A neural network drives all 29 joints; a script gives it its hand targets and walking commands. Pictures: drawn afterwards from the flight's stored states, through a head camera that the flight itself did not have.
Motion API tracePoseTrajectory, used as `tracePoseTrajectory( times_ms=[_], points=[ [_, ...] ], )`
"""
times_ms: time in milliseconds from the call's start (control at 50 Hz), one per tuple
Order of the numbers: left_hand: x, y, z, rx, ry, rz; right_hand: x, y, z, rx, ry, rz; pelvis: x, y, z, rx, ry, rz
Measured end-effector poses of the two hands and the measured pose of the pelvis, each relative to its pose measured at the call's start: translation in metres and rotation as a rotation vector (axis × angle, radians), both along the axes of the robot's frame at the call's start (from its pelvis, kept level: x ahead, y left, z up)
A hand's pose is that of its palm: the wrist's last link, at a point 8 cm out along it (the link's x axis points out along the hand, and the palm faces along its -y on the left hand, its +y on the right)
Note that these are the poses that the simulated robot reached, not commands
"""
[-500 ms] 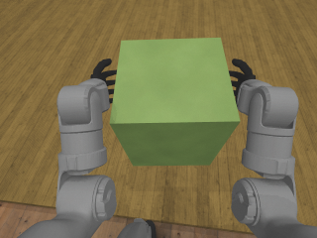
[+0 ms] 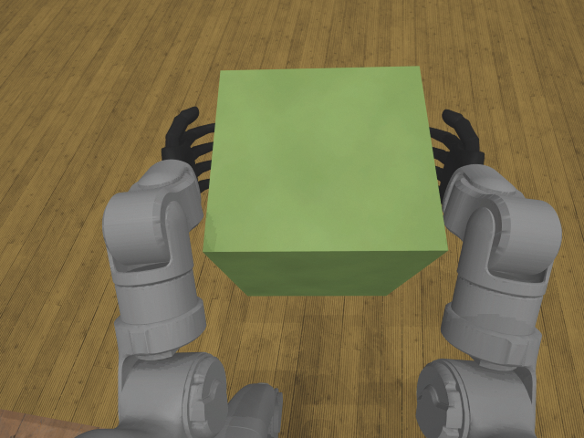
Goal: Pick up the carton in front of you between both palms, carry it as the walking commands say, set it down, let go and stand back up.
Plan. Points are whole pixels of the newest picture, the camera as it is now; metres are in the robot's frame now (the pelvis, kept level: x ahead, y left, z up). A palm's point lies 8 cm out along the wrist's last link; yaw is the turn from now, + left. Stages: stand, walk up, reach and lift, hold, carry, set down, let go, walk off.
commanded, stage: carry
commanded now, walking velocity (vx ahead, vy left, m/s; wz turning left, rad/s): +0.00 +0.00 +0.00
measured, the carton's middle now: (317, 202) +0.40 +0.01 +0.06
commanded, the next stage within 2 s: none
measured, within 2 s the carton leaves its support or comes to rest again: neither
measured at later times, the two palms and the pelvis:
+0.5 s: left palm (236, 74) +0.52 +0.12 +0.16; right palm (496, 101) +0.48 -0.18 +0.16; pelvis +0.14 +0.02 +0.06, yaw -4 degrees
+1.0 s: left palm (229, 53) +0.51 +0.12 +0.19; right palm (504, 68) +0.50 -0.18 +0.19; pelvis +0.17 -0.02 +0.06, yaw -2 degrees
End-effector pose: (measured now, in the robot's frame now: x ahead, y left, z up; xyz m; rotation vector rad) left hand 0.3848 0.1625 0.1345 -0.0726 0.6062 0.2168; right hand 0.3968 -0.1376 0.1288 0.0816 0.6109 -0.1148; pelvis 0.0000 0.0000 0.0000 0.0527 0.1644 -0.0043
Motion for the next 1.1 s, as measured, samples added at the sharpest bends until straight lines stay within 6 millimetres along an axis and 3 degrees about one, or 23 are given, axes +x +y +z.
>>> tracePoseTrajectory(
  times_ms=[120, 200, 300, 380, 480, 660, 800, 1100],
  points=[
    [0.043, 0.018, -0.001, -0.002, 0.069, 0.025, 0.051, 0.019, 0.000, -0.019, 0.068, 0.039, 0.059, 0.002, 0.007, -0.004, -0.040, -0.003],
    [0.089, 0.006, -0.008, -0.026, 0.092, -0.076, 0.073, 0.008, -0.003, -0.072, 0.092, -0.010, 0.101, 0.010, 0.005, -0.017, -0.107, -0.014],
    [0.114, -0.025, -0.011, 0.018, 0.176, -0.180, 0.071, -0.021, -0.011, -0.069, 0.178, -0.085, 0.123, 0.019, 0.027, -0.022, -0.114, -0.034],
    [0.127, -0.043, -0.001, 0.033, 0.183, -0.231, 0.069, -0.037, -0.001, -0.052, 0.188, -0.137, 0.131, 0.025, 0.045, -0.061, -0.103, -0.047],
    [0.133, -0.046, 0.021, 0.023, 0.114, -0.219, 0.081, -0.042, 0.026, -0.050, 0.119, -0.139, 0.137, 0.020, 0.055, -0.082, -0.096, -0.057],
    [0.118, -0.024, 0.057, 0.033, 0.076, -0.125, 0.102, -0.023, 0.068, -0.085, 0.076, -0.018, 0.159, -0.002, 0.058, -0.065, -0.123, -0.048],
    [0.118, -0.023, 0.060, 0.059, 0.127, -0.132, 0.104, -0.023, 0.068, -0.110, 0.124, 0.017, 0.168, -0.011, 0.057, -0.059, -0.140, -0.033],
    [0.134, -0.049, 0.054, 0.073, 0.158, -0.179, 0.105, -0.048, 0.057, -0.107, 0.157, -0.016, 0.169, -0.019, 0.057, -0.055, -0.135, -0.037]
  ],
)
